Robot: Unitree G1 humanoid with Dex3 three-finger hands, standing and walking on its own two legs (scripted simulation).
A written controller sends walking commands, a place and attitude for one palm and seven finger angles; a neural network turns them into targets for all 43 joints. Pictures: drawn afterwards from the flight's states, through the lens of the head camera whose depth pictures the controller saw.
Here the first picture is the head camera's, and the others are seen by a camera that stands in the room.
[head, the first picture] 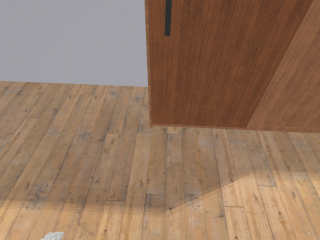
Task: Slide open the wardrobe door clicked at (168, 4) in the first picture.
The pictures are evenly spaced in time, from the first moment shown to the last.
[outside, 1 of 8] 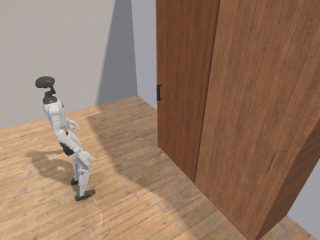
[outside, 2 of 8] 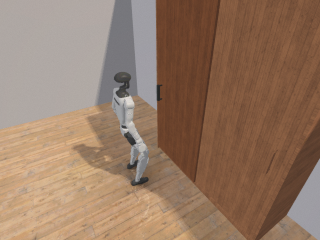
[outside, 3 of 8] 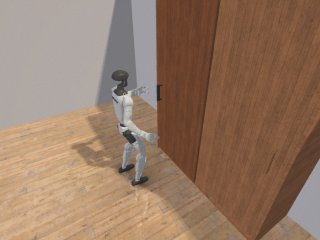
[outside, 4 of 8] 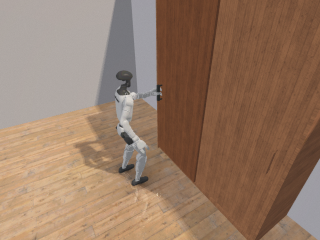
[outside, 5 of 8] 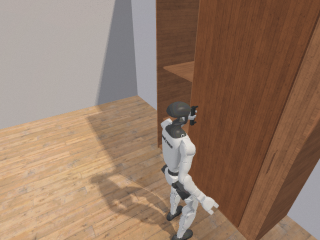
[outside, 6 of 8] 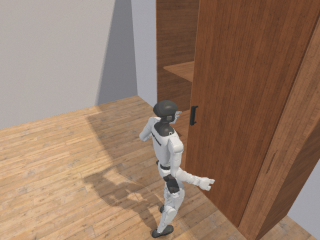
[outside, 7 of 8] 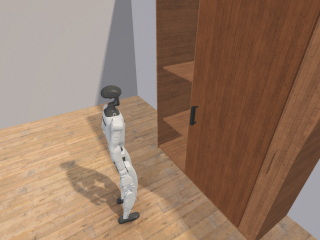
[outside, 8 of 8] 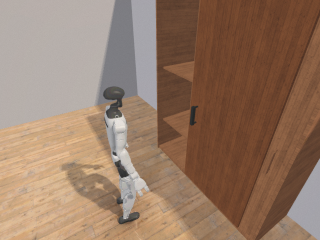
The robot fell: no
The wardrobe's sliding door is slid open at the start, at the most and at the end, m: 0.00 0.60 0.60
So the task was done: yes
